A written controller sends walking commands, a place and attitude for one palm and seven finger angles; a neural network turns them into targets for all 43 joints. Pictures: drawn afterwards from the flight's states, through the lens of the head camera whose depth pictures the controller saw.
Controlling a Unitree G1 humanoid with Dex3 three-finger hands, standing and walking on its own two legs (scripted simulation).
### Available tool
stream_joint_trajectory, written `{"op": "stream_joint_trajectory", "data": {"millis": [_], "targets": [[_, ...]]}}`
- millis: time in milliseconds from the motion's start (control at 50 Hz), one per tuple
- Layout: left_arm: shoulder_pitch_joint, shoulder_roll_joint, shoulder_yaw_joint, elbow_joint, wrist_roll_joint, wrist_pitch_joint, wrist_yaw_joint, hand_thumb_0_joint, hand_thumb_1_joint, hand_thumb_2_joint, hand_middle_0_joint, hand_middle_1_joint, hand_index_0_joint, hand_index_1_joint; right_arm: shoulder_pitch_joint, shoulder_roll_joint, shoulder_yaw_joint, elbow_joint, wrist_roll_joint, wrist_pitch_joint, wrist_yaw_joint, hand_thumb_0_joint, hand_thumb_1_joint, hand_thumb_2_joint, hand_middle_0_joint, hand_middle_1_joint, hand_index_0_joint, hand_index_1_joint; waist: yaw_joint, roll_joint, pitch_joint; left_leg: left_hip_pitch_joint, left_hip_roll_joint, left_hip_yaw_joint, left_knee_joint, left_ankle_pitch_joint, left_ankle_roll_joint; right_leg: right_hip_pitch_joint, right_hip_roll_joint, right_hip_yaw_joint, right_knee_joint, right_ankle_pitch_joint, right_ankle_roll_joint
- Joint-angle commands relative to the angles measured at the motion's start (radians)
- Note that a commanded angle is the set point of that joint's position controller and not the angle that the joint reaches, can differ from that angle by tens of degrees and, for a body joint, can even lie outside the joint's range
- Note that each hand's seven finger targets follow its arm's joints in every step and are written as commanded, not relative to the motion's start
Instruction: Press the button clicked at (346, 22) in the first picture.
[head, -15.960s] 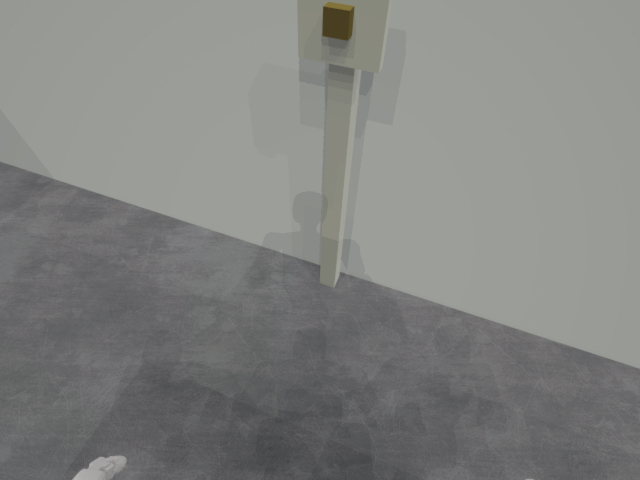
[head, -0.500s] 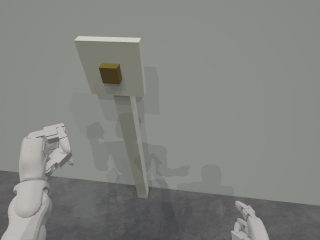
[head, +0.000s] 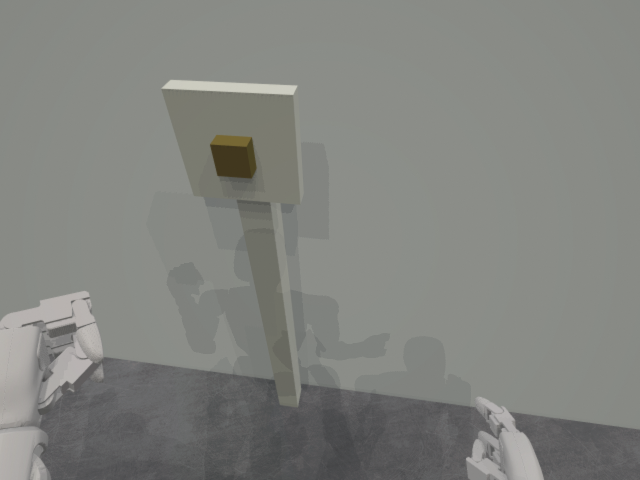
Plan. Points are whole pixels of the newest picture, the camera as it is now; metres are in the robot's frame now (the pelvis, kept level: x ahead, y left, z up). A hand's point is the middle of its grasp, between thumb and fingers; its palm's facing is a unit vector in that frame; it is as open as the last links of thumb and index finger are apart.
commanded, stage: draw the hand back to the body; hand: left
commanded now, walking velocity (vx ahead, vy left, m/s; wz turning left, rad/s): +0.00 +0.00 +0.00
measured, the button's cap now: (235, 155) +0.48 +0.20 +0.18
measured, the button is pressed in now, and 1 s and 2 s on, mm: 0 0 0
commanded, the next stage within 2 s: step back with the hand held close in 0.16 s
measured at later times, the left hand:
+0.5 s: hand (101, 345) +0.18 +0.25 +0.15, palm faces +0.34 -0.83 -0.45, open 3.1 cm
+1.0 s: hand (30, 428) +0.10 +0.26 +0.16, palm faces +0.40 -0.82 -0.41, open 3.1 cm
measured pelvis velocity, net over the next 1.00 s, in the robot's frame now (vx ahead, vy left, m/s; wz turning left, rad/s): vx -0.09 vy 0.02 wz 0.00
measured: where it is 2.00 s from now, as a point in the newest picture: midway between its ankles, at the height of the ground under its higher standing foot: outside the picture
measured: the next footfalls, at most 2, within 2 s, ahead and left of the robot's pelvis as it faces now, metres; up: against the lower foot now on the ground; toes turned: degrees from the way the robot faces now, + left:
right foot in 1.20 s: -0.11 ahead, -0.11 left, +0.00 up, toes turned +2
left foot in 1.52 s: -0.06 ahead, +0.11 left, +0.00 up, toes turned -2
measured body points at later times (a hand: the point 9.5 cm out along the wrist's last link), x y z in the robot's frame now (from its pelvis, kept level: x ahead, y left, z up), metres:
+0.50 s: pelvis -0.01 +0.01 +0.00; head +0.00 +0.00 +0.45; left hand +0.16 +0.29 +0.18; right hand +0.17 -0.23 -0.08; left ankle -0.01 +0.11 -0.74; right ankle -0.01 -0.12 -0.74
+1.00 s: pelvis -0.09 +0.02 -0.02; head -0.07 +0.04 +0.43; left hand +0.08 +0.30 +0.18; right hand +0.09 -0.21 -0.09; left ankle -0.02 +0.11 -0.74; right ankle -0.01 -0.12 -0.74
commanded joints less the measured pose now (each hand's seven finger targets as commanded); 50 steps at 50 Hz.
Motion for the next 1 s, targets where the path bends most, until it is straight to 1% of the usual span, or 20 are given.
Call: {"op": "stream_joint_trajectory", "data": {"millis": [0, 40, 120, 180, 240, 260, 280, 300, 340, 420, 440, 500, 540, 660, 720, 780, 820, 900, 940, 980], "targets": [[-0.121, 0.139, 0.087, -0.207, 0.005, -0.056, 0.021, 0.0, 0.9, 0.9, -1.3, -1.5, -1.3, -1.5, -0.122, -0.095, -0.035, -0.154, -0.005, -0.058, -0.013, 0.0, -0.9, -0.9, 0.2, 0.3, 0.2, 0.3, -0.02, -0.008, -0.041, -0.008, -0.007, -0.054, -0.068, 0.226, 0.007, -0.032, 0.024, 0.041, -0.052, 0.135, -0.028], [-0.125, 0.142, 0.087, -0.214, 0.004, -0.052, 0.02, 0.0, 0.9, 0.9, -1.3, -1.5, -1.3, -1.5, -0.124, -0.097, -0.033, -0.155, -0.005, -0.059, -0.013, 0.0, -0.9, -0.9, 0.2, 0.3, 0.2, 0.3, -0.017, 0.016, -0.049, -0.011, -0.006, -0.057, -0.07, 0.226, 0.004, -0.022, 0.022, 0.043, -0.049, 0.135, -0.029], [-0.107, 0.15, 0.1, -0.212, 0.004, -0.048, 0.02, 0.0, 0.9, 0.9, -1.3, -1.5, -1.3, -1.5, -0.126, -0.096, -0.031, -0.157, -0.008, -0.059, -0.011, 0.0, -0.9, -0.9, 0.2, 0.3, 0.2, 0.3, -0.011, -0.011, -0.053, -0.018, -0.007, -0.06, -0.066, 0.245, 0.001, -0.008, 0.027, 0.041, -0.049, 0.156, -0.031], [-0.105, 0.148, 0.102, -0.217, 0.002, -0.048, 0.02, 0.0, 0.9, 0.9, -1.3, -1.5, -1.3, -1.5, -0.126, -0.092, -0.029, -0.158, -0.008, -0.056, -0.01, 0.0, -0.9, -0.9, 0.2, 0.3, 0.2, 0.3, -0.011, 0.014, -0.054, -0.021, -0.007, -0.059, -0.065, 0.264, -0.002, -0.001, 0.024, 0.04, -0.038, 0.177, -0.031], [-0.097, 0.15, 0.106, -0.21, -0.002, -0.045, 0.018, 0.0, 0.9, 0.9, -1.3, -1.5, -1.3, -1.5, -0.128, -0.091, -0.029, -0.163, -0.007, -0.052, -0.011, 0.0, -0.9, -0.9, 0.2, 0.3, 0.2, 0.3, -0.008, 0.004, -0.051, -0.023, -0.005, -0.057, -0.065, 0.256, 0.0, -0.001, 0.023, 0.042, -0.044, 0.172, -0.03], [-0.139, 0.17, 0.126, -0.197, -0.003, -0.044, 0.022, 0.0, 0.9, 0.9, -1.3, -1.5, -1.3, -1.5, -0.126, -0.093, -0.03, -0.155, -0.006, -0.048, -0.013, 0.0, -0.9, -0.9, 0.2, 0.3, 0.2, 0.3, -0.013, -0.009, -0.047, -0.024, -0.004, -0.055, -0.066, 0.246, 0.0, -0.006, 0.024, 0.042, -0.047, 0.163, -0.029], [-0.211, 0.286, 0.249, -0.266, -0.012, -0.082, 0.02, 0.0, 0.9, 0.9, -1.3, -1.5, -1.3, -1.5, -0.106, -0.116, -0.034, -0.203, 0.002, -0.022, -0.007, 0.0, -0.9, -0.9, 0.2, 0.3, 0.2, 0.3, -0.055, -0.03, 0.035, -0.123, 0.016, -0.067, -0.038, 0.177, 0.024, -0.114, -0.028, 0.13, -0.1, 0.188, -0.022], [-0.101, 0.206, 0.187, -0.177, -0.008, -0.083, 0.01, 0.0, 0.9, 0.9, -1.3, -1.5, -1.3, -1.5, -0.104, -0.099, -0.035, -0.183, 0.0, -0.004, -0.008, 0.0, -0.9, -0.9, 0.2, 0.3, 0.2, 0.3, -0.06, -0.078, 0.017, -0.114, 0.015, -0.073, -0.023, 0.161, 0.024, -0.126, -0.05, 0.124, -0.106, 0.177, -0.024], [-0.041, 0.173, 0.151, -0.191, -0.001, -0.093, 0.001, 0.0, 0.9, 0.9, -1.3, -1.5, -1.3, -1.5, -0.11, -0.108, -0.039, -0.198, -0.003, 0.016, -0.006, 0.0, -0.9, -0.9, 0.2, 0.3, 0.2, 0.3, -0.064, -0.046, -0.022, -0.114, 0.014, -0.069, -0.011, 0.199, 0.022, -0.127, -0.057, 0.109, -0.087, 0.201, -0.022], [0.049, 0.193, 0.166, -0.246, -0.002, -0.105, 0.007, 0.0, 0.9, 0.9, -1.3, -1.5, -1.3, -1.5, -0.108, -0.12, -0.055, -0.221, -0.001, 0.041, -0.007, 0.0, -0.9, -0.9, 0.2, 0.3, 0.2, 0.3, -0.064, -0.006, -0.159, -0.096, 0.036, -0.078, 0.005, 0.373, 0.023, -0.074, -0.051, 0.081, 0.001, 0.335, -0.011], [0.072, 0.203, 0.181, -0.252, -0.001, -0.107, 0.011, 0.0, 0.9, 0.9, -1.3, -1.5, -1.3, -1.5, -0.099, -0.116, -0.058, -0.228, 0.003, 0.049, -0.007, 0.0, -0.9, -0.9, 0.2, 0.3, 0.2, 0.3, -0.064, -0.025, -0.188, -0.101, 0.044, -0.083, 0.011, 0.413, 0.021, -0.055, -0.049, 0.075, 0.027, 0.365, -0.01], [0.099, 0.226, 0.208, -0.288, -0.005, -0.114, 0.019, 0.0, 0.9, 0.9, -1.3, -1.5, -1.3, -1.5, -0.096, -0.114, -0.07, -0.247, 0.011, 0.062, -0.009, 0.0, -0.9, -0.9, 0.2, 0.3, 0.2, 0.3, -0.067, -0.04, -0.222, -0.122, 0.054, -0.083, 0.029, 0.456, 0.019, -0.049, -0.05, 0.075, 0.072, 0.42, -0.006], [0.115, 0.235, 0.218, -0.303, -0.005, -0.118, 0.024, 0.0, 0.9, 0.9, -1.3, -1.5, -1.3, -1.5, -0.098, -0.113, -0.071, -0.254, 0.014, 0.067, -0.012, 0.0, -0.9, -0.9, 0.2, 0.3, 0.2, 0.3, -0.067, -0.02, -0.226, -0.146, 0.061, -0.093, 0.029, 0.463, 0.018, -0.05, -0.049, 0.072, 0.099, 0.416, -0.006], [0.118, 0.225, 0.215, -0.311, 0.0, -0.132, 0.034, 0.0, 0.9, 0.9, -1.3, -1.5, -1.3, -1.5, -0.086, -0.122, -0.076, -0.26, 0.015, 0.056, -0.016, 0.0, -0.9, -0.9, 0.2, 0.3, 0.2, 0.3, -0.069, 0.016, -0.173, -0.279, 0.091, -0.124, -0.012, 0.299, 0.036, -0.075, -0.033, 0.082, 0.154, 0.26, -0.001], [0.086, 0.223, 0.216, -0.317, 0.009, -0.143, 0.039, 0.0, 0.9, 0.9, -1.3, -1.5, -1.3, -1.5, -0.088, -0.13, -0.076, -0.261, 0.013, 0.04, -0.017, 0.0, -0.9, -0.9, 0.2, 0.3, 0.2, 0.3, -0.07, 0.041, -0.124, -0.423, 0.107, -0.145, -0.053, 0.066, 0.055, -0.055, -0.026, 0.097, 0.184, 0.138, -0.002], [0.079, 0.217, 0.219, -0.309, 0.019, -0.16, 0.046, 0.0, 0.9, 0.9, -1.3, -1.5, -1.3, -1.5, -0.07, -0.127, -0.074, -0.26, 0.014, 0.02, -0.017, 0.0, -0.9, -0.9, 0.2, 0.3, 0.2, 0.3, -0.077, 0.003, -0.099, -0.516, 0.095, -0.147, -0.053, -0.16, 0.063, -0.058, -0.041, 0.128, 0.173, 0.05, -0.008], [0.047, 0.23, 0.223, -0.333, 0.024, -0.17, 0.051, 0.0, 0.9, 0.9, -1.3, -1.5, -1.3, -1.5, -0.064, -0.13, -0.076, -0.257, 0.013, 0.01, -0.018, 0.0, -0.9, -0.9, 0.2, 0.3, 0.2, 0.3, -0.082, -0.039, -0.091, -0.495, 0.066, -0.14, -0.004, -0.238, 0.056, -0.131, -0.063, 0.17, 0.1, -0.061, -0.02], [0.019, 0.23, 0.205, -0.327, 0.024, -0.186, 0.072, 0.0, 0.9, 0.9, -1.3, -1.5, -1.3, -1.5, -0.034, -0.118, -0.069, -0.223, 0.008, -0.004, -0.02, 0.0, -0.9, -0.9, 0.2, 0.3, 0.2, 0.3, -0.094, -0.127, -0.083, -0.278, 0.007, -0.1, 0.196, -0.187, 0.016, -0.415, -0.153, 0.22, -0.059, -0.294, -0.067], [-0.002, 0.226, 0.193, -0.339, 0.025, -0.189, 0.081, 0.0, 0.9, 0.9, -1.3, -1.5, -1.3, -1.5, -0.035, -0.118, -0.063, -0.212, 0.006, -0.006, -0.025, 0.0, -0.9, -0.9, 0.2, 0.3, 0.2, 0.3, -0.101, -0.1, -0.079, -0.22, 0.015, -0.118, 0.184, -0.165, 0.016, -0.477, -0.146, 0.187, -0.047, -0.3, -0.064], [0.004, 0.228, 0.206, -0.33, 0.026, -0.194, 0.086, 0.0, 0.9, 0.9, -1.3, -1.5, -1.3, -1.5, -0.048, -0.126, -0.059, -0.215, 0.005, -0.013, -0.033, 0.0, -0.9, -0.9, 0.2, 0.3, 0.2, 0.3, -0.097, -0.002, -0.061, -0.332, 0.078, -0.205, 0.016, -0.25, 0.037, -0.388, -0.066, 0.126, 0.056, -0.298, -0.026]]}}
